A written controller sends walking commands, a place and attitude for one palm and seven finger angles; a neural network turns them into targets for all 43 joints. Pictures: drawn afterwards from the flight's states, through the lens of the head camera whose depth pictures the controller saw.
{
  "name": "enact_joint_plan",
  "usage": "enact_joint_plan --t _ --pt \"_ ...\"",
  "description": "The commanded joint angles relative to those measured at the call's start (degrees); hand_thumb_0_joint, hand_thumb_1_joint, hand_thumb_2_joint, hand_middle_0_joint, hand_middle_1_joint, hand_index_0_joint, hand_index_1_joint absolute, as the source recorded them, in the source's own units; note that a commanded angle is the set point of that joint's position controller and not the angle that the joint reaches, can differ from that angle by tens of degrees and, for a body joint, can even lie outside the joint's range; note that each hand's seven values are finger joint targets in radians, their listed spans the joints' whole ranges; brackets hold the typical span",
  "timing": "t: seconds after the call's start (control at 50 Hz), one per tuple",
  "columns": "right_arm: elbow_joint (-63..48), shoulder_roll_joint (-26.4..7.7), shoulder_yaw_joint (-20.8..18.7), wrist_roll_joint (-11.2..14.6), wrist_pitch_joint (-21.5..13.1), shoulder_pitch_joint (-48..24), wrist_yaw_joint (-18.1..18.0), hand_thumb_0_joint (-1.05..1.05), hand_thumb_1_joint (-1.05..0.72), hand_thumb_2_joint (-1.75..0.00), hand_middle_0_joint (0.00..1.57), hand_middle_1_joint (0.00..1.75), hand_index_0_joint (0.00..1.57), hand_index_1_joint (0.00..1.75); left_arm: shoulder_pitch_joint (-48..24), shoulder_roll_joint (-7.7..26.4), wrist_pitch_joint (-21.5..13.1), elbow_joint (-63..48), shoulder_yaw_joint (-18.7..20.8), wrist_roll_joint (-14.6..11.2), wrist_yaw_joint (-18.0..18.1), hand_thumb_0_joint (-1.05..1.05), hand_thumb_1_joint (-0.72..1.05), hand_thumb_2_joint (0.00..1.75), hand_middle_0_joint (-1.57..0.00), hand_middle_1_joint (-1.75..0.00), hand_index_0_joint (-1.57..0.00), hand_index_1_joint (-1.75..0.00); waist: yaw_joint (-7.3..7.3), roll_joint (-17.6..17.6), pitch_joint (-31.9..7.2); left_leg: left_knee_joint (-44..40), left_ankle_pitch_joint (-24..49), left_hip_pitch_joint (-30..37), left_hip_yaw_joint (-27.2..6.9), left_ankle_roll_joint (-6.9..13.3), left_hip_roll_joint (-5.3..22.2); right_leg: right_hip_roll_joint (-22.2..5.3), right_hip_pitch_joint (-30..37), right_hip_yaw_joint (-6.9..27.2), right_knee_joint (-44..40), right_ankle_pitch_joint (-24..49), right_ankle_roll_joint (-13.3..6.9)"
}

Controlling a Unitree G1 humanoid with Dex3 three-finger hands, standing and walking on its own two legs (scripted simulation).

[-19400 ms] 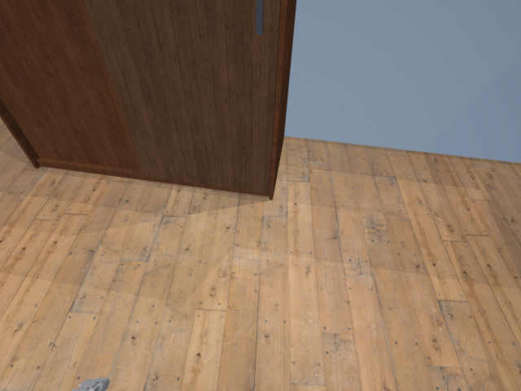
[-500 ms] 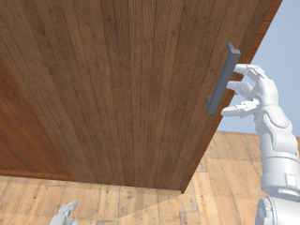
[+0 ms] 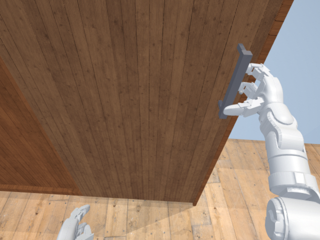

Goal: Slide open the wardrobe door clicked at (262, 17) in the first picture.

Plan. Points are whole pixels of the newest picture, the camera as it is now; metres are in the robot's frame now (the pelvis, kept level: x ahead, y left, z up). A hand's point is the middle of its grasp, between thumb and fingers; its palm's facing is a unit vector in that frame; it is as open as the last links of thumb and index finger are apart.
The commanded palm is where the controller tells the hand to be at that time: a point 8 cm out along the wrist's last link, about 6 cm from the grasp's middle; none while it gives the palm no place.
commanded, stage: feel for the door with the fingertips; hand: right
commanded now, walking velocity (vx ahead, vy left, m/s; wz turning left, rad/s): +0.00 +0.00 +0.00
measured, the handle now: (231, 84) +0.48 -0.14 +0.18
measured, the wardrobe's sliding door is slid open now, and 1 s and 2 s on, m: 0.00 0.00 0.00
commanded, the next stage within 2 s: slide the fingers in behind the handle in 0.10 s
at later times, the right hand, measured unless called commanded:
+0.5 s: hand (240, 89) +0.44 -0.15 +0.20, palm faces -0.01 +1.00 +0.02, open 13.7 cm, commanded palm +0.41 -0.21 +0.19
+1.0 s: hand (236, 92) +0.43 -0.14 +0.19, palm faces -0.03 +1.00 +0.01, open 14.0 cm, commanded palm +0.40 -0.18 +0.19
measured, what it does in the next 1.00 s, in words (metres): stands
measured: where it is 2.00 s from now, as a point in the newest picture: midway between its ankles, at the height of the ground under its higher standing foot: outside the picture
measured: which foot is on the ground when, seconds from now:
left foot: down 0.00-1.00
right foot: down 0.00-1.00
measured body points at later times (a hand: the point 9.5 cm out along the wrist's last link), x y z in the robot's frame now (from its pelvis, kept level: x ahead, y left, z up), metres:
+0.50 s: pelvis -0.01 +0.00 +0.00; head -0.01 +0.01 +0.45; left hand +0.07 +0.27 -0.11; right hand +0.43 -0.21 +0.20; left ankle +0.01 +0.11 -0.74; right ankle -0.02 -0.11 -0.74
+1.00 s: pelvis +0.01 -0.01 +0.00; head +0.01 +0.00 +0.45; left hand +0.14 +0.24 -0.10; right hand +0.42 -0.20 +0.19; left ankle +0.01 +0.11 -0.74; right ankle -0.02 -0.11 -0.74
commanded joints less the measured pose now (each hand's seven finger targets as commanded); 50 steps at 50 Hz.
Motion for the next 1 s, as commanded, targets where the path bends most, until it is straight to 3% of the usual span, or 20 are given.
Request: enact_joint_plan --t 0.0,0.14,0.18,0.26,0.38,0.46,0.52,0.54,0.56,0.58,0.6,0.64,0.66,0.68,0.7,0.76,0.78,0.82,0.94,0.98 --pt "-10.07 -12.26 -3.97 0.02 -6.72 -28.45 -0.07 0.00 0.50 -0.30 0.30 1.20 0.30 1.20 -1.41 7.30 -2.80 -7.56 3.19 0.10 0.33 0.00 0.90 0.90 -0.20 -0.30 -0.20 -0.30 0.48 2.34 -16.73 -2.17 14.92 5.66 -3.02 1.15 -0.42 -0.25 4.61 2.31 -2.62 14.43 -1.46" --pt "-4.87 -12.91 -3.69 -0.03 -8.74 -33.21 0.94 0.00 0.50 -0.30 0.30 1.20 0.30 1.20 1.15 7.90 -3.25 -6.07 3.69 -0.27 0.38 0.00 0.90 0.90 -0.20 -0.30 -0.20 -0.30 2.03 2.81 -13.75 -3.27 12.64 3.49 -3.38 0.67 -0.70 -0.36 2.62 1.58 -2.94 10.89 -1.72" --pt "-3.16 -15.28 -5.31 -0.45 -9.09 -32.98 0.87 0.00 0.50 -0.30 0.30 1.20 0.30 1.20 2.00 8.34 -3.45 -5.71 3.92 -0.18 0.39 0.00 0.90 0.90 -0.20 -0.30 -0.20 -0.30 1.56 2.65 -14.44 -3.20 11.79 3.77 -3.51 0.82 -0.69 -0.43 2.28 1.86 -2.78 10.70 -1.87" --pt "0.77 -13.33 -3.48 -0.54 -9.67 -34.71 1.48 0.00 0.50 -0.30 0.30 1.20 0.30 1.20 2.90 8.17 -4.00 -5.01 3.80 -0.38 0.30 0.00 0.90 0.90 -0.20 -0.30 -0.20 -0.30 2.41 1.47 -12.19 -3.92 7.90 1.32 -3.60 0.76 -0.76 -0.19 0.94 1.79 -3.18 7.07 -1.78" --pt "1.86 -15.00 -4.82 -0.30 -11.07 -32.37 2.30 0.00 0.50 -0.30 0.30 1.20 0.30 1.20 3.72 8.85 -4.29 -5.26 4.08 -0.27 -0.07 0.00 0.90 0.90 -0.20 -0.30 -0.20 -0.30 1.81 4.21 -13.66 -3.68 7.69 2.95 -3.75 0.59 -0.73 -0.27 -0.13 1.59 -2.98 6.61 -2.07" --pt "0.54 -14.60 -4.88 -0.02 -11.38 -31.07 2.95 0.00 0.50 -0.30 0.30 1.20 0.30 1.20 2.69 8.39 -4.59 -6.35 3.82 -0.54 -0.23 0.00 0.90 0.90 -0.20 -0.30 -0.20 -0.30 1.08 1.68 -12.62 -3.68 7.18 2.62 -4.00 0.73 -0.75 -0.11 -0.47 1.27 -3.28 5.89 -1.93" --pt "-1.40 -16.03 -6.55 0.17 -11.12 -28.06 2.86 0.00 0.50 -0.30 0.30 1.20 0.30 1.20 2.29 8.52 -4.50 -7.28 3.91 -0.57 -0.39 0.00 0.90 0.90 -0.20 -0.30 -0.20 -0.30 0.14 2.84 -14.12 -3.48 7.78 3.68 -4.01 0.71 -0.95 -0.32 0.02 1.31 -3.28 6.70 -1.99" --pt "-2.47 -14.69 -5.19 0.29 -10.94 -29.06 2.96 0.00 0.50 -0.30 0.30 1.20 0.30 1.20 1.84 8.34 -4.49 -7.42 3.63 -0.59 -0.33 0.00 0.90 0.90 -0.20 -0.30 -0.20 -0.30 0.68 1.71 -13.67 -3.60 7.85 3.32 -4.10 0.68 -0.84 -0.25 0.24 1.13 -3.34 6.46 -1.96" --pt "-2.26 -15.04 -5.72 0.41 -10.69 -28.95 2.84 0.00 0.50 -0.30 0.30 1.20 0.30 1.20 1.95 8.28 -4.59 -7.36 3.73 -0.62 -0.29 0.00 0.90 0.90 -0.20 -0.30 -0.20 -0.30 0.84 3.62 -12.97 -3.84 7.35 3.11 -4.03 0.52 -0.98 -0.35 -0.14 1.19 -3.29 5.94 -2.05" --pt "-3.97 -16.18 -6.10 0.44 -10.96 -29.52 2.78 0.00 0.50 -0.30 0.30 1.20 0.30 1.20 1.89 8.63 -4.41 -7.45 3.87 -0.52 -0.25 0.00 0.90 0.90 -0.20 -0.30 -0.20 -0.30 0.84 4.30 -13.83 -3.86 7.83 4.12 -4.16 0.48 -0.85 -0.54 0.08 1.20 -3.17 6.64 -2.18" --pt "-7.46 -16.83 -6.47 0.23 -11.43 -31.14 2.62 0.00 0.50 -0.30 0.30 1.20 0.30 1.20 1.42 8.32 -4.51 -7.89 3.75 -0.52 -0.23 0.00 0.90 0.90 -0.20 -0.30 -0.20 -0.30 0.57 1.96 -15.81 -3.44 9.42 5.13 -4.35 0.64 -0.87 -0.37 1.21 1.19 -3.21 8.08 -2.13" --pt "-11.94 -14.14 -4.57 0.16 -11.69 -31.49 2.32 0.00 0.50 -0.30 0.30 1.20 0.30 1.20 0.49 7.52 -4.85 -8.38 3.63 -0.51 -0.24 0.00 0.90 0.90 -0.20 -0.30 -0.20 -0.30 0.63 -2.12 -17.80 -2.87 11.78 4.82 -4.05 0.95 -1.05 -0.30 4.36 1.21 -2.85 10.70 -1.84" --pt "-11.90 -12.13 -3.24 0.50 -11.40 -31.39 2.19 0.00 0.50 -0.30 0.30 1.20 0.30 1.20 0.30 7.29 -5.04 -8.25 3.48 -0.54 -0.25 0.00 0.90 0.90 -0.20 -0.30 -0.20 -0.30 1.07 -1.69 -16.59 -2.99 11.93 3.91 -3.79 0.92 -1.20 -0.37 4.67 1.35 -2.79 10.85 -1.76" --pt "-11.20 -12.35 -3.49 0.78 -11.06 -30.04 2.16 0.00 0.50 -0.30 0.30 1.20 0.30 1.20 0.78 7.67 -4.91 -7.73 3.69 -0.44 -0.23 0.00 0.90 0.90 -0.20 -0.30 -0.20 -0.30 1.20 1.99 -16.30 -3.16 12.24 4.36 -3.47 0.82 -1.31 -0.71 4.30 1.62 -2.70 11.27 -1.89" --pt "-10.84 -14.01 -5.48 0.85 -10.49 -28.69 1.90 0.00 0.50 -0.30 0.30 1.20 0.30 1.20 0.69 7.83 -4.82 -7.70 3.71 -0.42 -0.14 0.00 0.90 0.90 -0.20 -0.30 -0.20 -0.30 0.60 2.39 -16.13 -3.05 13.24 4.97 -3.55 0.82 -1.33 -0.65 3.91 1.51 -2.91 11.85 -1.88" --pt "-11.95 -11.56 -3.59 0.50 -8.54 -28.32 1.29 0.00 0.50 -0.30 0.30 1.20 0.30 1.20 -0.09 7.46 -4.68 -7.71 3.52 -0.46 -0.34 0.00 0.90 0.90 -0.20 -0.30 -0.20 -0.30 0.55 -0.37 -15.37 -2.92 13.71 3.88 -3.20 1.00 -1.22 -0.41 4.53 1.55 -2.97 12.57 -1.49" --pt "-11.55 -11.84 -4.07 0.37 -8.02 -26.16 1.01 0.00 0.50 -0.30 0.30 1.20 0.30 1.20 -0.08 7.71 -4.37 -7.80 3.58 -0.28 -0.42 0.00 0.90 0.90 -0.20 -0.30 -0.20 -0.30 0.10 1.99 -15.42 -2.85 14.37 4.69 -3.00 1.04 -1.25 -0.53 4.34 1.70 -2.86 13.60 -1.64" --pt "-13.08 -11.70 -4.50 0.26 -7.10 -24.78 0.70 0.00 0.50 -0.30 0.30 1.20 0.30 1.20 -0.53 7.44 -3.97 -8.29 3.56 -0.22 -0.54 0.00 0.90 0.90 -0.20 -0.30 -0.20 -0.30 -0.31 1.49 -16.59 -2.35 16.86 5.93 -3.02 1.07 -1.11 -0.38 4.61 1.47 -2.86 15.81 -1.50" --pt "-18.64 -4.49 0.87 0.54 -5.25 -24.89 -0.09 0.00 0.50 -0.30 0.30 1.20 0.30 1.20 -1.95 6.60 -3.36 -8.71 3.49 -0.14 -1.03 0.00 0.90 0.90 -0.20 -0.30 -0.20 -0.30 0.23 0.17 -17.21 -1.55 19.87 4.78 -2.25 1.23 -1.32 -0.62 8.03 1.90 -1.96 20.78 -0.94" --pt "-18.12 -4.02 1.27 0.49 -4.32 -24.70 -0.77 0.00 0.50 -0.30 0.30 1.20 0.30 1.20 -1.88 6.79 -2.92 -8.21 3.61 -0.12 -1.03 0.00 0.90 0.90 -0.20 -0.30 -0.20 -0.30 0.44 2.83 -15.89 -1.69 19.54 4.19 -1.88 1.20 -1.48 -0.88 7.84 2.36 -1.82 21.34 -0.93"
